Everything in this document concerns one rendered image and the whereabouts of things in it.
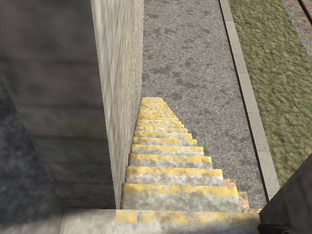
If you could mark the stairs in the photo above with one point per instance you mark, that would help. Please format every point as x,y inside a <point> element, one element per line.
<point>167,170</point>

